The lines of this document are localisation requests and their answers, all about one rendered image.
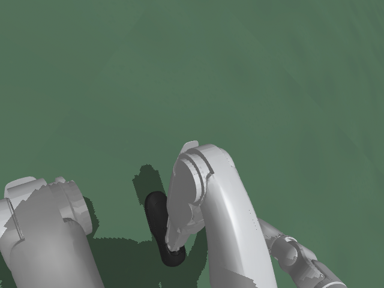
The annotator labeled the right robot foot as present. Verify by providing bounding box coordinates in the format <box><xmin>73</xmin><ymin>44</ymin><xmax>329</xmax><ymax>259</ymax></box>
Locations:
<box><xmin>145</xmin><ymin>191</ymin><xmax>185</xmax><ymax>267</ymax></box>

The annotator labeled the right robot hand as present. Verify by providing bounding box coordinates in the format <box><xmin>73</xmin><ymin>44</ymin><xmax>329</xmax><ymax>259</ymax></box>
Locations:
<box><xmin>258</xmin><ymin>218</ymin><xmax>285</xmax><ymax>256</ymax></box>

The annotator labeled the right robot arm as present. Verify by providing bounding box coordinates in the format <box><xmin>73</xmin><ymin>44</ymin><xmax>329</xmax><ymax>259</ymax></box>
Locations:
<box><xmin>271</xmin><ymin>235</ymin><xmax>347</xmax><ymax>288</ymax></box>

